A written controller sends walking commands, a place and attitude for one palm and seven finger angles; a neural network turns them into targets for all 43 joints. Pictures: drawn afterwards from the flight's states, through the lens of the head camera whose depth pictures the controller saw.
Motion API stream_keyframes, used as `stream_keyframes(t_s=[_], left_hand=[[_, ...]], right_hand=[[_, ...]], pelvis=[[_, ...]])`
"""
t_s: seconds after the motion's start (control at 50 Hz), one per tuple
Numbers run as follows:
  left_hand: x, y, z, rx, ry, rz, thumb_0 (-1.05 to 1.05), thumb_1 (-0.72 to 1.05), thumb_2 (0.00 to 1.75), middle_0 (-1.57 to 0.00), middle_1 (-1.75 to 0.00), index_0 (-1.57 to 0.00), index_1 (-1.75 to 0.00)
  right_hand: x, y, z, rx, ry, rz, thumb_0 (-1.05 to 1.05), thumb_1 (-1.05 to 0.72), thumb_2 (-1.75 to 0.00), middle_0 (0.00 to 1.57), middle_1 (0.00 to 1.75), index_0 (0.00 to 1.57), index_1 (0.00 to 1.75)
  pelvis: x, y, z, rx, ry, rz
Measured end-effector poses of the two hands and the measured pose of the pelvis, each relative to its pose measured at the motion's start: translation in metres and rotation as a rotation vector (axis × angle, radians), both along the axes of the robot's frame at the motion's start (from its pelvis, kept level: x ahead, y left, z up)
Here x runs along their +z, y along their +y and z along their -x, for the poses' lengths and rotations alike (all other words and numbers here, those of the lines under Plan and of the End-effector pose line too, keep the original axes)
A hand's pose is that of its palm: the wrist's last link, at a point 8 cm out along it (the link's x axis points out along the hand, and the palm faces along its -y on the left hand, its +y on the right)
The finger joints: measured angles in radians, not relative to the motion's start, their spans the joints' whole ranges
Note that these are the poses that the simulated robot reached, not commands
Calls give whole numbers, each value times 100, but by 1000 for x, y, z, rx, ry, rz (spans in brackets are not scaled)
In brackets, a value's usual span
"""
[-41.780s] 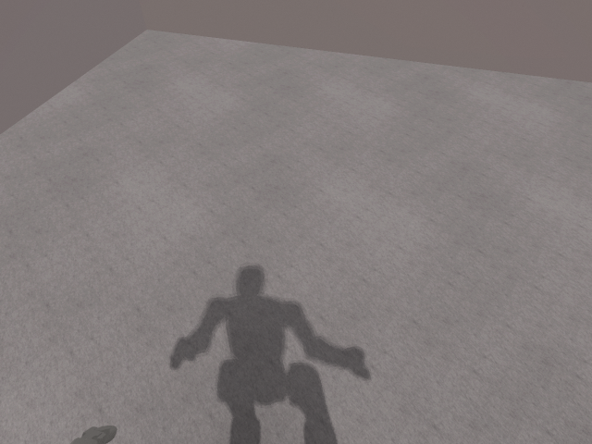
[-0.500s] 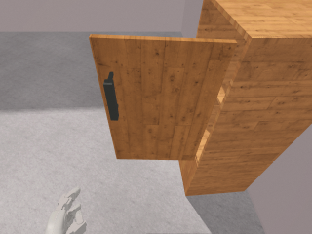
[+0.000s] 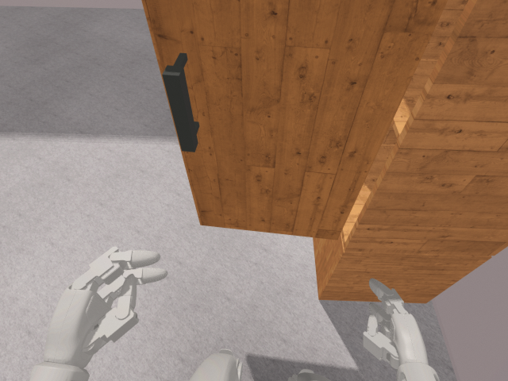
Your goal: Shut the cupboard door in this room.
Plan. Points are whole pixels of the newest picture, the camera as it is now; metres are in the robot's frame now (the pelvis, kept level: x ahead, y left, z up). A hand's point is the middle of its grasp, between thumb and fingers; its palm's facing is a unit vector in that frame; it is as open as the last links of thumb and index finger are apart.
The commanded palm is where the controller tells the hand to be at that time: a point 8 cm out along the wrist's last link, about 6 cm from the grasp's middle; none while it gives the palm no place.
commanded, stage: raise the hand and make a fist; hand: left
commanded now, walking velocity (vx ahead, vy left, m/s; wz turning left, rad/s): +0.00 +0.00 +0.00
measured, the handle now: (186, 104) +0.49 +0.17 +0.17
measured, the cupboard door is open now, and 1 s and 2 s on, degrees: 85 85 85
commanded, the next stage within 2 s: bring the fist close to the handle in 1.28 s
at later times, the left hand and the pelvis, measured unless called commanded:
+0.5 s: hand (108, 271) +0.22 +0.20 +0.13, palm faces +0.00 -1.00 -0.05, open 3.2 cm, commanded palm +0.19 +0.25 +0.13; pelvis +0.02 +0.02 +0.04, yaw -1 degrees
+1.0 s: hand (89, 221) +0.26 +0.22 +0.18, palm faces +0.02 -1.00 -0.05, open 3.1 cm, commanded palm +0.22 +0.27 +0.17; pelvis +0.02 +0.03 +0.07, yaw -1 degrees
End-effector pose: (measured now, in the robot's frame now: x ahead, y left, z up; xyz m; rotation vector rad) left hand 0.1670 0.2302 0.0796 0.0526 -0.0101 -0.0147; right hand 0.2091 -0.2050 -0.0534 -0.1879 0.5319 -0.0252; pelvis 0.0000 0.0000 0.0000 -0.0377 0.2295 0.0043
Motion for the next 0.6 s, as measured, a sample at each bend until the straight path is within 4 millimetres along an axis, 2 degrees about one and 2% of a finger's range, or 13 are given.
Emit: stream_keyframes(t_s=[0.1, 0.2, 0.28, 0.4, 0.6], left_hand=[[6, 4, -18, -2, 111, 13, 2, 90, 90, -70, -85, -71, -85], [22, 15, -21, 43, 69, 5, 2, 90, 90, -79, -95, -80, -94], [27, 17, -23, 24, 41, 10, 2, 90, 90, -86, -103, -87, -102], [38, 18, -28, 0, 15, 14, 2, 90, 90, -98, -115, -98, -115], [64, 28, -36, 23, -28, 2, 2, 90, 90, -116, -135, -117, -135]], right_hand=[[-2, -5, 26, -83, 102, -29, 2, -90, -90, 20, 30, 21, 30], [0, -21, 47, -129, 160, 10, 2, -90, -90, 20, 30, 21, 30], [5, -33, 54, -146, 173, 54, 2, -90, -90, 20, 30, 21, 30], [20, -32, 47, -160, 120, 76, 2, -90, -90, 20, 30, 20, 30], [43, 6, 23, -88, 10, 12, 2, -90, -90, 20, 30, 20, 30]], pelvis=[[15, -1, -11, -18, -13, -15], [24, 2, -18, -25, -21, -21], [27, 7, -18, -25, -26, -19], [32, 16, -18, -26, -52, -14], [44, 27, -17, -18, -107, -6]])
